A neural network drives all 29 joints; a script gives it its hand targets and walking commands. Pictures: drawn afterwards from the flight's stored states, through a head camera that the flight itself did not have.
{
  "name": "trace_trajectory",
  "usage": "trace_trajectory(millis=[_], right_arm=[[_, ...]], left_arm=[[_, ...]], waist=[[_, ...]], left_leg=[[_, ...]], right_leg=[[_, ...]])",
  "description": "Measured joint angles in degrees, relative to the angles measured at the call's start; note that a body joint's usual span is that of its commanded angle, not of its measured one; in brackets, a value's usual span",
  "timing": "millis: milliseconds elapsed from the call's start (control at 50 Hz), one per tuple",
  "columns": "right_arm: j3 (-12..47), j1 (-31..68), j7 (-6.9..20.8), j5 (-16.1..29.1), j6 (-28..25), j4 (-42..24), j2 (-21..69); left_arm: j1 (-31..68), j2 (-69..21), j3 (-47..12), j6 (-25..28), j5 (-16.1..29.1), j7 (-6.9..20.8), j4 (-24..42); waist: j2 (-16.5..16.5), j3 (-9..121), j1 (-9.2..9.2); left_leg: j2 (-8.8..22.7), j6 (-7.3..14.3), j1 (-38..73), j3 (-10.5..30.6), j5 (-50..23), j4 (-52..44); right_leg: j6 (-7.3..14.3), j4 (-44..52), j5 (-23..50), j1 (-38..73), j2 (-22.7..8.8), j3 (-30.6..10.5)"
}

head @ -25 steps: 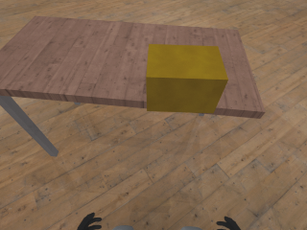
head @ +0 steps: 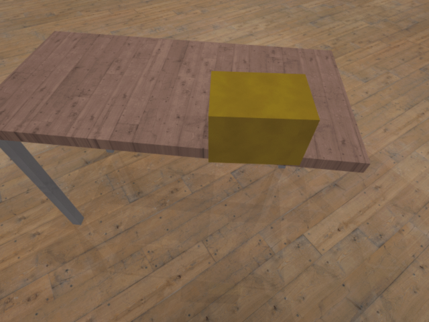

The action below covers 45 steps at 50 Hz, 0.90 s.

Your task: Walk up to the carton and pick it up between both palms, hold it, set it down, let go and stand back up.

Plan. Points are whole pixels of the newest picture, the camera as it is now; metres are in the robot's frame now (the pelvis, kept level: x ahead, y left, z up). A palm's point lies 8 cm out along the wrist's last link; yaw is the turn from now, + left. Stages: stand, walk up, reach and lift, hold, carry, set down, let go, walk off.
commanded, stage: stand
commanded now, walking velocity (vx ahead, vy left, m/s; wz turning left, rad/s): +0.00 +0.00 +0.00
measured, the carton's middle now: (256, 118) +0.56 -0.08 +0.02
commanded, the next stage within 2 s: walk up in 1.40 s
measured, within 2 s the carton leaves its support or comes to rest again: neither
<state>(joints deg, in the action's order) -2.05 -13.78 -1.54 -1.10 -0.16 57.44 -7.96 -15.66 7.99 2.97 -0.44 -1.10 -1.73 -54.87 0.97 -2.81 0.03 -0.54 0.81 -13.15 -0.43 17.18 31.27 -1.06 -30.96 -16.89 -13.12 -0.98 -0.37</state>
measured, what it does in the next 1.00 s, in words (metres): stands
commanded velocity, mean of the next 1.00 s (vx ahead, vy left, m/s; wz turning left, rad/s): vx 0.00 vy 0.00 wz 0.00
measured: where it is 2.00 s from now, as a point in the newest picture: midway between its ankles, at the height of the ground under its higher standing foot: outside the picture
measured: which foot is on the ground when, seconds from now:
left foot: down 0.00-1.00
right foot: down 0.00-1.00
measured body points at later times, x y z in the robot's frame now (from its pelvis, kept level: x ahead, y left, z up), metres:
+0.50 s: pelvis +0.00 +0.00 +0.01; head +0.02 +0.01 +0.46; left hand -0.01 +0.20 -0.16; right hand +0.00 -0.20 -0.16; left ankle +0.00 +0.11 -0.73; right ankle +0.00 -0.13 -0.73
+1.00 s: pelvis +0.00 +0.01 +0.01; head +0.01 +0.02 +0.46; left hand -0.03 +0.20 -0.16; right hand -0.02 -0.19 -0.15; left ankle +0.00 +0.11 -0.73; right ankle +0.00 -0.13 -0.73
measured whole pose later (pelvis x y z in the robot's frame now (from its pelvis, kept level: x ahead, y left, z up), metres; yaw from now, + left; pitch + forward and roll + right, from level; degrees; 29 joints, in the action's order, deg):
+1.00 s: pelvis +0.00 +0.01 +0.01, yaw +0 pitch -2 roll +0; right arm -1.5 -15.9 -2.7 -1.0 -0.4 66.8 -4.8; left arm -17.0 4.5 2.1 -0.2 -1.0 -3.0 -67.0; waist 1.1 -3.2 -0.2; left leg -1.3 1.6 -9.4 -0.9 14.5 25.8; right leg -2.0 -25.6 -14.2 -9.5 -1.9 -0.7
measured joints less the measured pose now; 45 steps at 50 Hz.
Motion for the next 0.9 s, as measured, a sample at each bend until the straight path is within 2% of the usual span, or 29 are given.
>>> trace_trajectory(millis=[360, 900], right_arm=[[0.0, -0.6, -0.7, 0.1, -0.1, 7.6, 2.1], [0.5, -1.9, -1.1, 0.1, -0.2, 9.4, 3.0]], left_arm=[[-1.2, -2.5, -0.2, 0.3, 0.1, -0.8, -9.1], [-1.3, -3.4, -0.8, 0.2, 0.1, -1.3, -12.0]], waist=[[0.1, -0.5, -0.07], [0.2, -0.4, -0.18]], left_leg=[[-0.4, 0.3, 3.1, -0.2, -1.7, -4.1], [-0.7, 0.7, 3.7, -0.4, -2.6, -5.4]], right_leg=[[-0.4, 3.8, 1.5, 3.0, -0.4, -0.2], [-0.8, 5.4, 2.6, 3.7, -0.8, -0.3]])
